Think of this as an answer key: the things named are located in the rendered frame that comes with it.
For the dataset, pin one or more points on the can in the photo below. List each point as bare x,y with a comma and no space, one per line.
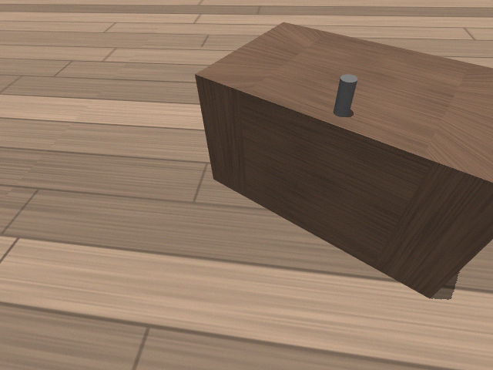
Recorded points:
345,95

